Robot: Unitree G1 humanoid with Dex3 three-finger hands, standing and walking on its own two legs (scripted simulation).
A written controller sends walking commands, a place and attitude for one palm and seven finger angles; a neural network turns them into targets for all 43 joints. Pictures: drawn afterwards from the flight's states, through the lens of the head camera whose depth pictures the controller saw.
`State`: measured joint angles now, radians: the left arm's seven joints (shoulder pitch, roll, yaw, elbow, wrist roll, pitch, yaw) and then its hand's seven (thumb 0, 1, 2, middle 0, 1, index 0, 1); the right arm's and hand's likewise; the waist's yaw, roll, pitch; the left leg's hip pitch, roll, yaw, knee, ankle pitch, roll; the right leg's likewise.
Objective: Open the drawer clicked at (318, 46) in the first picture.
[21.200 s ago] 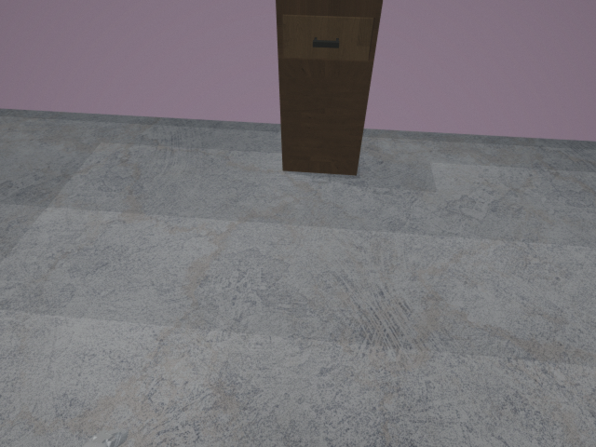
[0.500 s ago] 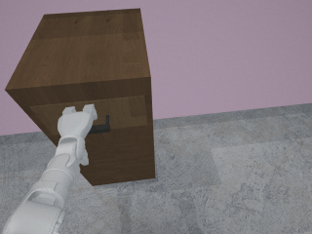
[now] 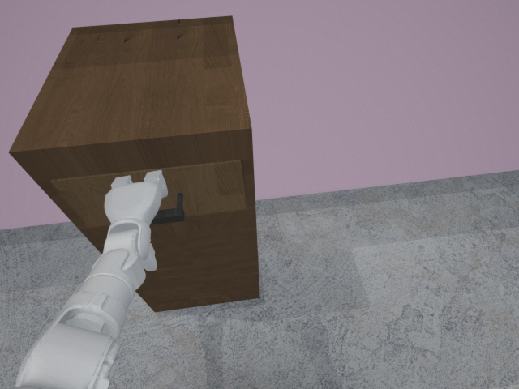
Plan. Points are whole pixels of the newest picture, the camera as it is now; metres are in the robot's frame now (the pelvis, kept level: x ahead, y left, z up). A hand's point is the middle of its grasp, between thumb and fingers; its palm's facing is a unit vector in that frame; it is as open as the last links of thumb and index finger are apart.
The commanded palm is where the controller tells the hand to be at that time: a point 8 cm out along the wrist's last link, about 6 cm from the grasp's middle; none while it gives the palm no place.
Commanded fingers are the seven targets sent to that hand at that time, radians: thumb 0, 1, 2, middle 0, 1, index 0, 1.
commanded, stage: move the hooked fingers above the handle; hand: left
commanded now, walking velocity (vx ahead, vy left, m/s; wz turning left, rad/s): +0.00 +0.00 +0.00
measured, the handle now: (157, 208) +0.47 +0.21 -0.05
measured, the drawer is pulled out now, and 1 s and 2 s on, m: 0.00 0.00 0.00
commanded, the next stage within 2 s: none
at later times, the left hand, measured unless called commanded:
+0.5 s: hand (154, 215) +0.42 +0.20 +0.00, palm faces -0.10 -0.07 -0.99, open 13.7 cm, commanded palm +0.39 +0.20 +0.06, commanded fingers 0.00 -0.50 0.30 -0.30 -1.20 -0.30 -1.20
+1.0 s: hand (165, 218) +0.41 +0.18 +0.00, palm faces -0.07 -0.12 -0.99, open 13.8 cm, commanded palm +0.39 +0.21 +0.06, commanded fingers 0.00 -0.50 0.30 -0.30 -1.20 -0.30 -1.20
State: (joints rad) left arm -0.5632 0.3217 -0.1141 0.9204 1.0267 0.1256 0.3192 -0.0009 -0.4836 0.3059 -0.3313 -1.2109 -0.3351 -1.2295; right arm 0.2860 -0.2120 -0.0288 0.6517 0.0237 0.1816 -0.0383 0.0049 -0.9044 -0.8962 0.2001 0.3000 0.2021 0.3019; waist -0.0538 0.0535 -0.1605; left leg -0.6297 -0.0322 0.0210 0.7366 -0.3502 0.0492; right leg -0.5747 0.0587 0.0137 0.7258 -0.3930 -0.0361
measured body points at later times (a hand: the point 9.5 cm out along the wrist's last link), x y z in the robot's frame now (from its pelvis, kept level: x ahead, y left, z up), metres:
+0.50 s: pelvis +0.00 +0.01 +0.00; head +0.05 +0.00 +0.44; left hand +0.42 +0.20 +0.05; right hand +0.07 -0.25 -0.14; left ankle +0.00 +0.09 -0.71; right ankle -0.03 -0.10 -0.71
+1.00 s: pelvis +0.01 +0.01 +0.00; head +0.06 +0.00 +0.44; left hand +0.41 +0.18 +0.05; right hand +0.10 -0.26 -0.13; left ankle +0.00 +0.09 -0.71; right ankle -0.03 -0.10 -0.71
